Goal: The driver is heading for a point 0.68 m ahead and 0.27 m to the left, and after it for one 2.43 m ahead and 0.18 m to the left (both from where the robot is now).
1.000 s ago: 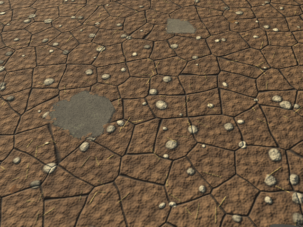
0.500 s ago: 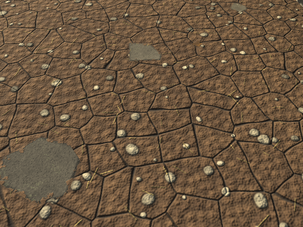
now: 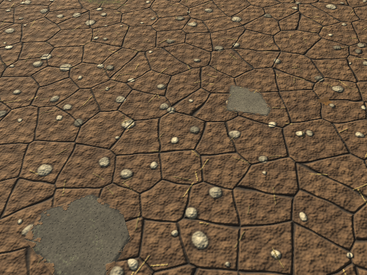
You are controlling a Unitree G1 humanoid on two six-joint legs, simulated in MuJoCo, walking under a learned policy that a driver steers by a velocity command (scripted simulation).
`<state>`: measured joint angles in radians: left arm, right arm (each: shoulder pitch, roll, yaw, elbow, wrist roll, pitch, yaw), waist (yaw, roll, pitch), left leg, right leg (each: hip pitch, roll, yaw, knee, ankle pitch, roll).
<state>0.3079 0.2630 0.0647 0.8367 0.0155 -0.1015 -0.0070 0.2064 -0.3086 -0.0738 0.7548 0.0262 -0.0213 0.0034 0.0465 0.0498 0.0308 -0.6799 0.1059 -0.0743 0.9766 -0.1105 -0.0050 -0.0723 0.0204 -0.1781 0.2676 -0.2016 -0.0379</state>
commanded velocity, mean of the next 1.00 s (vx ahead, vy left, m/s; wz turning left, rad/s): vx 0.49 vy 0.00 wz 0.55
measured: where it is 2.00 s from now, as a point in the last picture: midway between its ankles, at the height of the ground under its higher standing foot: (146, 229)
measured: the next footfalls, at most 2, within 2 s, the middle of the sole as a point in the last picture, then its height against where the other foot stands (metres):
left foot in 0.24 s outside the picture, level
right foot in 0.74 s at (193, 241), level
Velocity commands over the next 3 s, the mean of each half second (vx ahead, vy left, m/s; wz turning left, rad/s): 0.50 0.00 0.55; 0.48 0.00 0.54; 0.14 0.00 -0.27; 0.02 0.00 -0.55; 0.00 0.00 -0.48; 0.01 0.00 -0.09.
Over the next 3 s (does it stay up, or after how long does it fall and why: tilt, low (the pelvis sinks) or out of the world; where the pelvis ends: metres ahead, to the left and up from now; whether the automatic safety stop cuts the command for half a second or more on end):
stays up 0.64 0.17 -0.01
